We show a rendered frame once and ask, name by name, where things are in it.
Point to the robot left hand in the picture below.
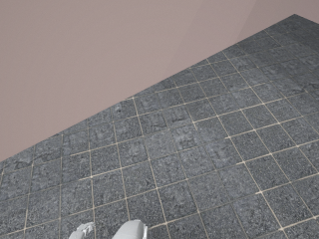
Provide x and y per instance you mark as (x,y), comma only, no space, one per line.
(83,230)

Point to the left robot thigh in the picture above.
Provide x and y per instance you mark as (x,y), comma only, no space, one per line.
(133,229)

